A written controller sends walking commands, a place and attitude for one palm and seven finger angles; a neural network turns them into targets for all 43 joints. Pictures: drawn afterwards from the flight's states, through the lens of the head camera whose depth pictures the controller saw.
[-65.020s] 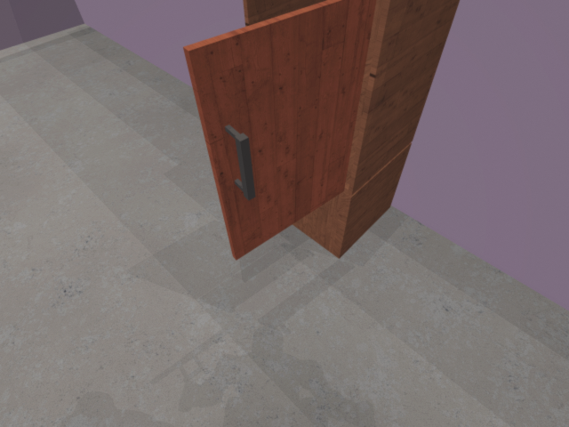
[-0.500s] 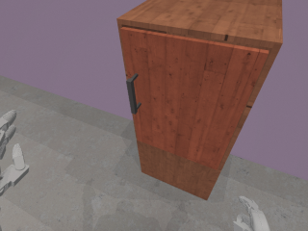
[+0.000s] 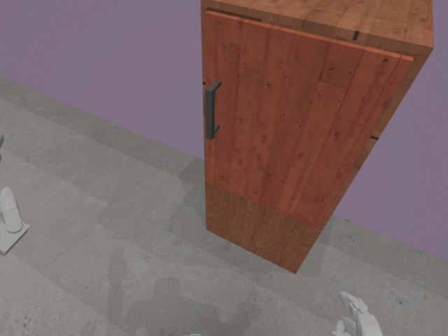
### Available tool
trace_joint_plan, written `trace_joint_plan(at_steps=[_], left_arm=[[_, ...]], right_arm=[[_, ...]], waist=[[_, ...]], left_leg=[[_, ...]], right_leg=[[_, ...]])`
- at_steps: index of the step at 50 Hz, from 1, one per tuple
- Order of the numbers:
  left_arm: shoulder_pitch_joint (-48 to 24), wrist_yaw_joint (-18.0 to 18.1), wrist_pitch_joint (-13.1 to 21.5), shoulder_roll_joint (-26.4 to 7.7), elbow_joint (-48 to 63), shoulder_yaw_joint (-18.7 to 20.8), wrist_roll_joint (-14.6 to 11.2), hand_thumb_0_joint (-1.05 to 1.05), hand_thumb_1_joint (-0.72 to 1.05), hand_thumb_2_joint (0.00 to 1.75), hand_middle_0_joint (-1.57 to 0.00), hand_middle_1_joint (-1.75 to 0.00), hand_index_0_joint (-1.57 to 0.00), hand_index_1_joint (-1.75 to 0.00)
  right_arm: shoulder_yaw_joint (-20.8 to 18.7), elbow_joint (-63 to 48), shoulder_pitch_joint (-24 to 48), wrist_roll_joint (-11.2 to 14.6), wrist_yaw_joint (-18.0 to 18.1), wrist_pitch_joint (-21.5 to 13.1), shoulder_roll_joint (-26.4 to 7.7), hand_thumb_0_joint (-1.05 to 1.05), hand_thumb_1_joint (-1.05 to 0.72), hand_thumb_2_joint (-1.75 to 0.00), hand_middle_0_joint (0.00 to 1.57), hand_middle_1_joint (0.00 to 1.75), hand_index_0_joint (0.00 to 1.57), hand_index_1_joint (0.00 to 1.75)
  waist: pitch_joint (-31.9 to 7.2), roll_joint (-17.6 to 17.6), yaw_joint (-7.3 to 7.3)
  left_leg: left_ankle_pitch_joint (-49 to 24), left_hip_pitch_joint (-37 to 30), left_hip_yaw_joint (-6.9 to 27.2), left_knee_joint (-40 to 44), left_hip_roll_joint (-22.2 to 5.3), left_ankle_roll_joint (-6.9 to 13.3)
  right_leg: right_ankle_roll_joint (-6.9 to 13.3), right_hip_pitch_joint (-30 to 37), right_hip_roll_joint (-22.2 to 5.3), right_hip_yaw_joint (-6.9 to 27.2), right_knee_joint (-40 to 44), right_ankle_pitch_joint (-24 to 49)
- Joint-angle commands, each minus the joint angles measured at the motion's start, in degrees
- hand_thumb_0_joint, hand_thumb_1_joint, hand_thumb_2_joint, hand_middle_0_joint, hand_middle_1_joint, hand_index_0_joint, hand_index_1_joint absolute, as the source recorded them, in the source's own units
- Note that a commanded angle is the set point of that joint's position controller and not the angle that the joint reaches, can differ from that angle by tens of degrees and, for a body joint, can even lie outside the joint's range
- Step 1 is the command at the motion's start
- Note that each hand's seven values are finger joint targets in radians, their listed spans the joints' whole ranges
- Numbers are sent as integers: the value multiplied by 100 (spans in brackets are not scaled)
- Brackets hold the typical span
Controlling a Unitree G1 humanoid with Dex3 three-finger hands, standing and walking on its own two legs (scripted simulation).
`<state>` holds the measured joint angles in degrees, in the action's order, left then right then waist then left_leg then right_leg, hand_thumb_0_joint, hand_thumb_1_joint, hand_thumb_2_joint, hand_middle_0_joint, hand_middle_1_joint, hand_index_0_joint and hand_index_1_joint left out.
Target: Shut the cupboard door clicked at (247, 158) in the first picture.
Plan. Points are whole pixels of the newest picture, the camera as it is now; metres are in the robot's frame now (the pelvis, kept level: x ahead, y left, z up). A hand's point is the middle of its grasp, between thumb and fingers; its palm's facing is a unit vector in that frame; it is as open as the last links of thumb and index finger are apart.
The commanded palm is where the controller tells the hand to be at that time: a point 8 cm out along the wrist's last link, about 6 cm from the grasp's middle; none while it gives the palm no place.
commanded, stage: step back with the hand held close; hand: left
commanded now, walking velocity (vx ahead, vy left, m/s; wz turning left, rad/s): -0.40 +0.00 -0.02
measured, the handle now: (213, 111) +0.67 +0.07 +0.03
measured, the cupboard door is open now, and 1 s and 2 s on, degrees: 0 0 0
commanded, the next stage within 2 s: stop stepping back and stand still in 0.66 s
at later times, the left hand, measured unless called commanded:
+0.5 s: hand out of the picture +0.13 +0.29 +0.19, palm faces +0.49 -0.75 -0.45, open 7.4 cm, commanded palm +0.06 +0.31 +0.19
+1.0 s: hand out of the picture +0.00 +0.28 +0.18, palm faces +0.30 -0.82 -0.48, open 7.4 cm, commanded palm -0.03 +0.32 +0.19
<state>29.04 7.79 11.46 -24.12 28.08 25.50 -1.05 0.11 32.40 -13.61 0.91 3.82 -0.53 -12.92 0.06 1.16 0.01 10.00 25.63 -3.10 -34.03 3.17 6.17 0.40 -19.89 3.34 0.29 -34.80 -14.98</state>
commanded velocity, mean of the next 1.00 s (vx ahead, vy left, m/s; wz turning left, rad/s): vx -0.22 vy -0.01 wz -0.04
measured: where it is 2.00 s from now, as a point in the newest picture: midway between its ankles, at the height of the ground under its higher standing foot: outside the picture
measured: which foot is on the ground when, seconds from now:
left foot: down 0.00-0.58, up 0.60-0.68, down 0.70-0.94, up 0.96-1.00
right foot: down 0.00-0.34, up 0.36-0.54, down 0.56-0.72, up 0.74-0.92, down 0.94-1.00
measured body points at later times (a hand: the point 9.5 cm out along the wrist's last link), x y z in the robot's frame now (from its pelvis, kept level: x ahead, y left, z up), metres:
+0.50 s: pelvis -0.07 +0.01 -0.01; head -0.06 +0.04 +0.44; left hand +0.09 +0.33 +0.21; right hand +0.11 -0.23 -0.08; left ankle +0.10 +0.05 -0.72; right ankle -0.11 -0.13 -0.71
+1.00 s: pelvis -0.20 +0.04 +0.01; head -0.20 +0.07 +0.46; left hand -0.02 +0.32 +0.21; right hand -0.07 -0.22 -0.06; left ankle -0.05 +0.09 -0.70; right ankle -0.25 -0.07 -0.72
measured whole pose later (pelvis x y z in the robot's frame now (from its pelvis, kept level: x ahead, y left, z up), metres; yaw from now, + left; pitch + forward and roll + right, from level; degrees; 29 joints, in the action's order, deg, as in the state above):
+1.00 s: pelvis -0.20 +0.04 +0.01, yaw -5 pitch +0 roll -3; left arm 37.8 7.7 9.2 -29.1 36.3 26.3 -4.1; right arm -0.1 35.1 -14.8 -0.2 2.5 -3.5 -11.6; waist -2.2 -2.1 0.1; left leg 16.0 32.5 -3.2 -40.4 -0.3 -1.9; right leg 3.6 -9.8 3.3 -3.4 -28.0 -18.4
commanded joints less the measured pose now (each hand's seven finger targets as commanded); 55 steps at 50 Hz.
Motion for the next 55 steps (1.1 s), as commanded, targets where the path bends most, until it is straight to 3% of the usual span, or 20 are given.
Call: trace_joint_plan(at_steps=[1, 9, 14, 18, 23, 26, 28, 29, 31, 33, 35, 37, 39, 43, 45, 47, 49, 50, 53, 55], left_arm=[[-372, 120, 420, -1140, 1222, 778, -50, 0, 90, 90, -20, -30, -20, -30], [-453, 246, 513, -1282, 1386, 803, -54, 0, 90, 90, -20, -30, -20, -30], [-337, 315, 605, -1348, 1344, 887, -56, 0, 90, 90, -20, -30, -20, -30], [-386, 209, 668, -1322, 1544, 1090, -113, 0, 90, 90, -20, -30, -20, -30], [92, 76, 654, -1132, 1279, 920, -342, 0, 90, 90, -20, -30, -20, -30], [-190, 39, 720, -1090, 1387, 699, -399, 0, 90, 90, -20, -30, -20, -30], [-723, 116, 803, -1211, 1470, 616, -309, 0, 90, 90, -20, -30, -20, -30], [-1051, 152, 766, -1248, 1660, 443, -250, 0, 90, 90, -20, -30, -20, -30], [-1030, 194, 530, -1282, 1500, 343, -122, 0, 90, 90, -20, -30, -20, -30], [-1271, 173, 414, -1324, 1485, 354, -106, 0, 90, 90, -20, -30, -20, -30], [-1252, 118, 427, -1238, 1361, 467, -152, 0, 90, 90, -20, -30, -20, -30], [-527, 0, 503, -1289, 1294, 744, -245, 0, 90, 90, -20, -30, -20, -30], [90, -37, 496, -1377, 1588, 1000, -365, 0, 90, 90, -20, -30, -20, -30], [875, -5, 228, -1184, 1848, 855, -464, 0, 90, 90, -20, -30, -20, -30], [1034, 43, 103, -1375, 1925, 950, -415, 0, 90, 90, -20, -30, -20, -30], [364, 181, 131, -1705, 2060, 1127, -420, 0, 90, 90, -20, -30, -20, -30], [-359, 260, -65, -1313, 1538, 690, -307, 0, 90, 90, -20, -30, -20, -30], [-624, 332, -98, -1098, 1200, 424, -189, 0, 90, 90, -20, -30, -20, -30], [-1655, 379, -69, -1033, 684, 67, -15, 0, 90, 90, -20, -30, -20, -30], [-1722, 340, -71, -1021, 796, 45, -9, 0, 90, 90, -20, -30, -20, -30]], right_arm=[[-367, -888, 607, -45, 72, -348, -874, 0, -90, -90, 20, 30, 20, 30], [-372, -720, 526, -76, -7, -364, -752, 0, -90, -90, 20, 30, 20, 30], [-351, -697, 542, -72, 40, -383, -729, 0, -90, -90, 20, 30, 20, 30], [-401, -750, 716, -76, 78, -546, -769, 0, -90, -90, 20, 30, 20, 30], [-427, -674, 663, -37, -28, -776, -699, 0, -90, -90, 20, 30, 20, 30], [-368, -469, 524, -111, -79, -811, -661, 0, -90, -90, 20, 30, 20, 30], [-330, -309, 499, -126, -99, -767, -565, 0, -90, -90, 20, 30, 20, 30], [-384, -202, 480, -42, -80, -804, -504, 0, -90, -90, 20, 30, 20, 30], [-296, -252, 613, -94, -4, -757, -421, 0, -90, -90, 20, 30, 20, 30], [-189, -298, 789, -83, 106, -648, -483, 0, -90, -90, 20, 30, 20, 30], [-304, -330, 814, 1, 183, -700, -676, 0, -90, -90, 20, 30, 20, 30], [-377, -515, 759, -119, 52, -788, -705, 0, -90, -90, 20, 30, 20, 30], [-395, -698, 685, -144, -26, -754, -649, 0, -90, -90, 20, 30, 20, 30], [-313, -867, 506, -80, -114, -673, -587, 0, -90, -90, 20, 30, 20, 30], [-285, -831, 391, -105, -95, -593, -524, 0, -90, -90, 20, 30, 20, 30], [-281, -522, 289, -198, -62, -495, -574, 0, -90, -90, 20, 30, 20, 30], [-358, -322, 323, -101, 25, -512, -628, 0, -90, -90, 20, 30, 20, 30], [-315, -286, 365, -104, 90, -475, -638, 0, -90, -90, 20, 30, 20, 30], [-226, -127, 455, -110, 185, -521, -692, 0, -90, -90, 20, 30, 20, 30], [-245, -291, 455, -55, 273, -634, -826, 0, -90, -90, 20, 30, 20, 30]], waist=[[-479, 350, -9], [-507, -182, -95], [-472, 113, -130], [-853, 1135, 25], [-942, 1077, 52], [-1059, 575, 24], [-971, -186, -38], [-1078, -942, -60], [-701, -940, -153], [-340, 285, -209], [-377, 1040, -106], [-1064, 1467, 4], [-1347, 1136, 83], [-1248, 1394, 33], [-1097, 580, -28], [-754, -609, -127], [-308, -1190, -193], [255, -793, -301], [563, -55, -294], [673, 909, -242]], left_leg=[[2979, 1721, 1636, 1704, -1363, -10], [2078, 404, 1068, 300, -893, -332], [2307, 310, 1231, 730, -1023, -246], [3154, 1727, 2067, 2426, -2105, 58], [2551, 551, 1123, 2497, -2004, -490], [1840, -467, 945, 2035, -1781, -951], [906, -1428, 102, 431, -1129, -1157], [821, -2122, -78, -714, -653, -1076], [670, -1663, 121, -1214, -584, -881], [-671, -1158, 463, 139, -813, -739], [-1625, -665, 1065, 1438, -1531, -482], [1237, -102, 2094, 2647, -2300, -200], [2085, -116, 1780, 2795, -2038, -406], [2541, 45, 586, 2612, -1190, -1041], [1939, -289, -9, 1277, -576, -1116], [749, -1062, 130, -1415, -473, -883], [1095, -727, 752, -2470, -526, -858], [1178, -546, 744, -2128, -727, -735], [1279, -863, 201, -197, -596, -544], [2438, -569, 1536, 1349, -1164, -222]], right_leg=[[129, 1650, -323, 705, -238, -279], [494, -253, -1175, 1734, 876, -1034], [285, -466, -794, 1145, 716, -1298], [-22, 1422, 144, 56, -1558, -672], [67, 988, 217, -341, -789, -1623], [217, 718, -133, 34, 956, -1417], [644, -525, -1038, 1199, 1897, -1254], [834, -1483, -1633, 1666, 2215, -1245], [859, -1352, -1945, 1439, 1729, 701], [283, -800, -1234, 854, 768, 1759], [-123, 132, -133, 176, -33, 703], [-84, 760, 222, 158, -1317, -1582], [64, 953, 256, -84, -1218, -1578], [155, 1867, 486, -824, 613, -1387], [366, 1464, -218, -246, 1756, -1323], [1128, -605, -1976, 1379, 2610, -1714], [1303, -1380, -2142, 1781, 2596, -3345], [1133, -1389, -2035, 1430, 2401, -3020], [613, -950, -1375, 382, 1531, -2461], [224, -687, -540, -173, 219, -1962]])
